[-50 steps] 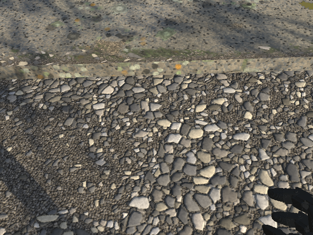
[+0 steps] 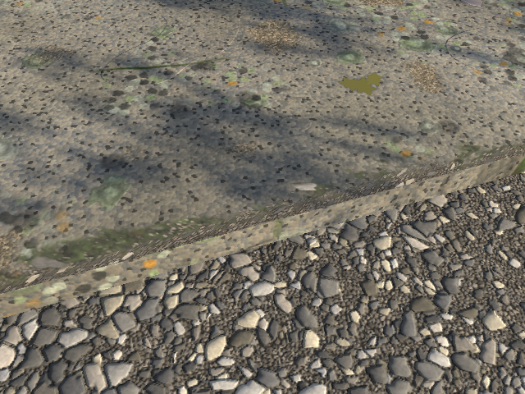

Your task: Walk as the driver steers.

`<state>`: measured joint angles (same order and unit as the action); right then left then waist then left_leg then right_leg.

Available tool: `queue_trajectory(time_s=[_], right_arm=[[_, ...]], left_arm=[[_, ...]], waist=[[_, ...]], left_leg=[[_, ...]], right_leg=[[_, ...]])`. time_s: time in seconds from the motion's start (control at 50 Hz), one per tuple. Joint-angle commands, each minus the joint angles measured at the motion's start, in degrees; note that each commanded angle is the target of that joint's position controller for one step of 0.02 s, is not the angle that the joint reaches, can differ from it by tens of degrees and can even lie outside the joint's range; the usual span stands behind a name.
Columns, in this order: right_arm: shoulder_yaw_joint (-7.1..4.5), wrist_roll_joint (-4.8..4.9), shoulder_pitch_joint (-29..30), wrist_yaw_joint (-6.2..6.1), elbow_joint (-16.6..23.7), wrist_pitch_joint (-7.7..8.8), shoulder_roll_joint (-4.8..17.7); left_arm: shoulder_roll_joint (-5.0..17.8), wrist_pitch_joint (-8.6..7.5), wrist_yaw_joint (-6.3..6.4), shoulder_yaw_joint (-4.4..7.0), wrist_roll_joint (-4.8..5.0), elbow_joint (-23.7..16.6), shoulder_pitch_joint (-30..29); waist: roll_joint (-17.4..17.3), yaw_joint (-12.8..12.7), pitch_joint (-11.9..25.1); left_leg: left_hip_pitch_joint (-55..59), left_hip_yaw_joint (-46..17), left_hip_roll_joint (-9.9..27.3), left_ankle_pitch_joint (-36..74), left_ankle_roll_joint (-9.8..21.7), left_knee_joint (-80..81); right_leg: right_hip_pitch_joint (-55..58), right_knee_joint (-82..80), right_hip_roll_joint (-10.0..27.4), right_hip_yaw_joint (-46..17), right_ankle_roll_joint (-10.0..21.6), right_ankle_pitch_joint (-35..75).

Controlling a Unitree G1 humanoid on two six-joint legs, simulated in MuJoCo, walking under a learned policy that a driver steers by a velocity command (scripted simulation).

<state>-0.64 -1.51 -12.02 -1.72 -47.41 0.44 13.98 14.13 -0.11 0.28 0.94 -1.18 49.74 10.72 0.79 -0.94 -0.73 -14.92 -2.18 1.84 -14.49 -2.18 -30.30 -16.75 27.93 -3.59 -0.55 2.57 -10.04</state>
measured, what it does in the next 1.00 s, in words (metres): stands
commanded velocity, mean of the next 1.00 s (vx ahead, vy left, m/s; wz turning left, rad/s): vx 0.04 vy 0.00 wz -0.01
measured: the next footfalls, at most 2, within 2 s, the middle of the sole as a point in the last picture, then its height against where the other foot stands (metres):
right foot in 1.60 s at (319, 391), level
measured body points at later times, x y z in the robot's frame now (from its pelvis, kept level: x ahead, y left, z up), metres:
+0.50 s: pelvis +0.03 +0.01 +0.00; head +0.04 +0.01 +0.45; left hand +0.12 +0.27 -0.13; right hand +0.10 -0.25 -0.14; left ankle +0.02 +0.14 -0.73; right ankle +0.05 -0.09 -0.73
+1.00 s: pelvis +0.04 +0.01 +0.00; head +0.04 +0.01 +0.45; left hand +0.08 +0.27 -0.14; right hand +0.06 -0.24 -0.15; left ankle +0.01 +0.14 -0.72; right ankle +0.05 -0.09 -0.73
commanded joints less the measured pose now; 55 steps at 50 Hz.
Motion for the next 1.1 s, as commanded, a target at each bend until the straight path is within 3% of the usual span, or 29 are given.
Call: queue_trajectory(time_s=[0.02,0.12,0.24,0.56,0.88,0.9,0.92,0.94,0.96,0.98,1.02,1.06,1.1], right_arm=[[-1.36,0.5,0.14,-0.07,1.86,1.55,6.5],[-1.32,0.82,-0.93,-0.21,0.04,1.61,6.77],[-1.19,0.98,-1.46,-0.23,-2.47,1.24,6.26],[-1.09,0.95,-2.71,-0.92,-8.13,0.51,5.2],[-0.84,1.06,-5.71,-1.26,-12.08,0.61,3.54],[-0.85,1.28,-7.58,-1.34,-13.08,0.5,3.08],[-1.27,1.77,-7.21,-1.43,-12.61,0.46,4.13],[-1.54,1.95,-5.42,-1.36,-11.33,0.82,4.91],[-1.12,2.28,-2.66,-1.06,-9.41,1.81,3.12],[-0.68,2.75,-1.3,-0.46,-8.35,3.0,1.06],[-1.61,2.65,-0.23,0.5,-7.54,4.62,3.12],[-1.64,3.12,-2.62,0.86,-7.55,5.66,2.4],[-2.04,2.84,-7.95,0.7,-10.05,6.2,1.58]], left_arm=[[5.69,-0.42,0.44,1.38,0.14,-1.81,-0.58],[5.69,-0.22,0.51,1.5,0.68,0.71,-1.23],[5.83,0.57,1.06,1.63,0.94,3.72,-2.12],[5.7,0.7,1.48,1.52,1.12,9.68,-4.18],[4.6,0.45,1.66,1.13,1.2,12.29,-2.69],[4.81,0.58,1.78,1.3,1.4,13.22,-0.48],[6.85,0.63,1.79,2.11,2.2,13.45,1.35],[8.31,0.2,1.64,2.66,2.5,13.22,2.84],[9.75,-0.83,1.39,3.18,2.77,12.76,4.36],[10.63,-1.89,1.36,3.7,2.98,11.93,3.7],[9.07,-3.68,1.26,3.66,2.39,9.8,1.64],[7.59,-4.57,0.78,3.08,3.2,6.26,-4.07],[9.34,-4.14,0.77,3.39,4.14,5.24,-6.1]], waist=[[-4.09,0.2,0.88],[-1.75,0.76,2.66],[-0.83,0.81,2.01],[-0.85,0.87,0.03],[-0.65,0.69,-1.12],[0.02,0.54,1.48],[1.1,-0.03,-0.1],[2.71,-0.97,-3.45],[6.33,-1.92,-5.5],[10.83,-1.43,-5.43],[7.74,-0.34,-4.49],[6.38,2.8,-2.82],[6.55,5.89,-1.16]], left_leg=[[-0.35,-2.46,2.32,2.17,1.87,6.72],[1.51,-1.88,1.79,8.62,2.19,5.71],[1.93,-1.07,0.95,9.58,2.14,6.18],[2.85,0.29,-0.27,5.83,1.72,7.75],[2.14,0.75,-0.61,3.5,1.68,8.37],[2.7,2.62,-2.24,-6.63,2.08,7.0],[-0.4,3.2,-3.12,-18.69,3.14,4.31],[-6.41,2.39,-2.66,-25.79,4.12,1.52],[-10.68,3.15,-2.18,-22.03,4.29,-3.03],[-11.12,5.02,-1.86,-11.01,4.03,-10.17],[-12.34,0.93,2.07,-10.54,5.4,-20.42],[-9.49,0.74,3.92,-10.63,6.61,-14.74],[4.48,7.53,0.02,-4.05,6.13,0.34]], right_leg=[[1.85,-4.98,4.41,-4.92,1.15,-3.92],[5.15,-3.15,4.53,-4.47,0.96,5.62],[6.85,-3.03,4.75,-4.6,1.0,8.38],[6.19,-5.05,4.89,-4.69,0.98,4.69],[5.29,-6.43,4.69,-4.55,0.99,0.89],[6.12,-6.95,3.81,-3.96,1.55,-12.64],[4.32,-7.39,4.17,-5.25,2.9,-28.91],[2.6,-9.9,7.38,-10.17,4.88,-39.94],[3.28,-14.17,13.02,-18.61,7.77,-44.19],[3.4,-19.57,18.95,-26.53,10.47,-41.86],[1.26,-22.26,23.16,-30.82,11.9,-32.84],[-0.17,-22.03,20.49,-23.25,8.58,-25.41],[-5.58,-18.11,13.55,-11.94,6.1,-21.86]])
Keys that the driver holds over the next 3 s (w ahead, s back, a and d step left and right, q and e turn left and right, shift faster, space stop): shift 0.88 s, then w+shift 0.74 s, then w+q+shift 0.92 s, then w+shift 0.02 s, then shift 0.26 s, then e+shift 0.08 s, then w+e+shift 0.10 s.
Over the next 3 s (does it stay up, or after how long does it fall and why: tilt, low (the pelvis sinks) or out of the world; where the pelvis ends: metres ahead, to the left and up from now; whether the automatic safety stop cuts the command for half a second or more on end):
stays up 1.31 0.37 0.10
